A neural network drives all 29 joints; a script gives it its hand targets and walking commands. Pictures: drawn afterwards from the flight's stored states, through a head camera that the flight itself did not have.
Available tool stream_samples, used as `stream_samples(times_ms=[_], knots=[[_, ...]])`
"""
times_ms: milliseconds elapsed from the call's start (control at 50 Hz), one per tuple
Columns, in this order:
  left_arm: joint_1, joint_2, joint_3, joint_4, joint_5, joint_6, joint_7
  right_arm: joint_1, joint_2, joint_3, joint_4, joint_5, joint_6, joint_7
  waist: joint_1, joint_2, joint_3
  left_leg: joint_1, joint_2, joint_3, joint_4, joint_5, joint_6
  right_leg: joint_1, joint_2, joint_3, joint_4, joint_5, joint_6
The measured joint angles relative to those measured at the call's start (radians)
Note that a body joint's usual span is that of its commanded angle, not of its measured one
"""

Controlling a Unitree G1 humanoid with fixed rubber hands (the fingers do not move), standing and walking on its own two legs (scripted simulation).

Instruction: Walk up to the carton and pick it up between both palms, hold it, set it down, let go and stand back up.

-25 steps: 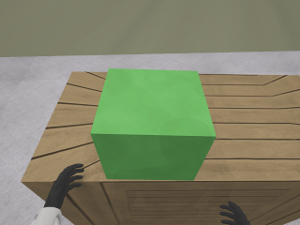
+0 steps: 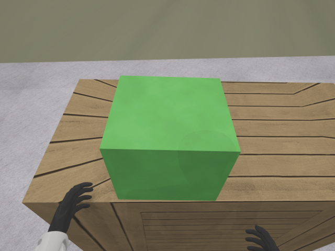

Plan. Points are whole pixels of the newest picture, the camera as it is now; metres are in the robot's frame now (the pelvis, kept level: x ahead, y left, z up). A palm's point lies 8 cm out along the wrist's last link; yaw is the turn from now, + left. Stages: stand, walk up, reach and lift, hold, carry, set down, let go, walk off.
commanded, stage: stand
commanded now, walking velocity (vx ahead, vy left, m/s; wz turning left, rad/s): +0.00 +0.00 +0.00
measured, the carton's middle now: (168, 139) +0.38 +0.01 +0.05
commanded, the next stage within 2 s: none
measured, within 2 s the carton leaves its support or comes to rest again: neither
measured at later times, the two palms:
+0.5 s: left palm (62, 221) +0.18 +0.24 +0.00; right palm out of the picture +0.12 -0.25 -0.10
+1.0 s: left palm (62, 220) +0.18 +0.24 +0.00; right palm out of the picture +0.12 -0.25 -0.10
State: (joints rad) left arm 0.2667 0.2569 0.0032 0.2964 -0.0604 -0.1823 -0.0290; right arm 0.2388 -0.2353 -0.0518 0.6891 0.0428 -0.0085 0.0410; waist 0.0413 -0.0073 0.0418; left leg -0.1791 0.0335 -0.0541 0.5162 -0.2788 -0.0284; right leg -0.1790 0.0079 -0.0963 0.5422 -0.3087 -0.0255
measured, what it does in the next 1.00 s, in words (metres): stands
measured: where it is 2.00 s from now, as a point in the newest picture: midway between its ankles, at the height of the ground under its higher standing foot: outside the picture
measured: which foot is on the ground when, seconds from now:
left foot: down 0.00-1.00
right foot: down 0.00-1.00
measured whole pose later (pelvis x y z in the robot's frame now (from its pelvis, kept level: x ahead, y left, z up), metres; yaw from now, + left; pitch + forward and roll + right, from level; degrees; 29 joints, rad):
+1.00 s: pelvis +0.00 +0.00 +0.00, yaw +0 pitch -3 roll +0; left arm 0.27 0.29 -0.01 0.30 -0.06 -0.22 -0.04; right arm 0.24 -0.24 -0.05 0.71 0.04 0.01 0.04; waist 0.04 -0.01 0.06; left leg -0.19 0.03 -0.05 0.52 -0.28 -0.03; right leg -0.19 0.01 -0.10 0.54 -0.31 -0.03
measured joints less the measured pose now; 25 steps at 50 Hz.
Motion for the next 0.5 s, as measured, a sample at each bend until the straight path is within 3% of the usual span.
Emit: stream_samples(times_ms=[500], knots=[[0.001, 0.023, -0.012, 0.000, 0.000, -0.025, -0.006, 0.000, -0.002, 0.000, 0.013, 0.000, 0.013, 0.000, -0.004, 0.000, 0.012, -0.006, 0.000, 0.000, 0.001, 0.000, 0.000, -0.005, 0.000, 0.000, -0.002, 0.000, 0.000]])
